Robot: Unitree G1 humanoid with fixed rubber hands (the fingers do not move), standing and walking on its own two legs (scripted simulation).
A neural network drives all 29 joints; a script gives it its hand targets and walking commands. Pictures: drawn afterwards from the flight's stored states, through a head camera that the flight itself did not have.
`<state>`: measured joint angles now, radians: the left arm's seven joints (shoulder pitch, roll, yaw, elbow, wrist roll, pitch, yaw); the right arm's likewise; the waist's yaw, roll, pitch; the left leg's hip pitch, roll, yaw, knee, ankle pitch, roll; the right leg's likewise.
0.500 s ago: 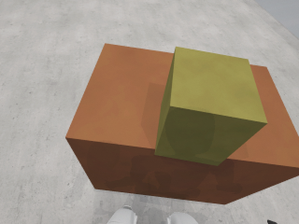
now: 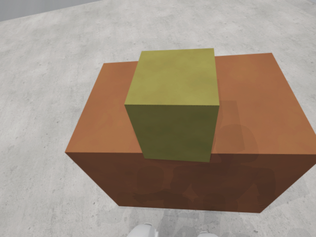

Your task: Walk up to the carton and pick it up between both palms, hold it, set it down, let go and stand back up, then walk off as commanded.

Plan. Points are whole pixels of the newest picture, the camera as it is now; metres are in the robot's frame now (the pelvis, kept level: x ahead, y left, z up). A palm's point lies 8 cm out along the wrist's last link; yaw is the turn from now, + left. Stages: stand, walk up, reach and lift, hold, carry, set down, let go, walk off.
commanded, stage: walk up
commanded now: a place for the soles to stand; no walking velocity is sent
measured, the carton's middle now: (176, 107) +0.46 -0.01 +0.05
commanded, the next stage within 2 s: none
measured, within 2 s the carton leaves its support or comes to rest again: neither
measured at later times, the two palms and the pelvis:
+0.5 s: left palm out of the picture +0.13 +0.35 -0.12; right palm out of the picture +0.15 -0.29 -0.07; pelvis +0.06 +0.03 +0.00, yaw -1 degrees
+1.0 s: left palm out of the picture +0.14 +0.36 -0.09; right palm out of the picture +0.15 -0.28 -0.09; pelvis +0.06 +0.04 +0.00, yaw -1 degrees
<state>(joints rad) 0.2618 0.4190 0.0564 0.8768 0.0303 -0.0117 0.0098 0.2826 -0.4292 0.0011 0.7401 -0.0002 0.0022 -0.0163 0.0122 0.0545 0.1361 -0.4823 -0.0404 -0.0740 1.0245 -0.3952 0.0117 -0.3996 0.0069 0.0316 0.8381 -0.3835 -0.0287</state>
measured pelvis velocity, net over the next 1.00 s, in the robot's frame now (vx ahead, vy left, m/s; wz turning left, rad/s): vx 0.06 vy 0.04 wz -0.02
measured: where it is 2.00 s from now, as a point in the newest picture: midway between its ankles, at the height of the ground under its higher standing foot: outside the picture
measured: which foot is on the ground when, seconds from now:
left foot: up 0.00-0.18, down 0.20-1.00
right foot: down 0.00-1.00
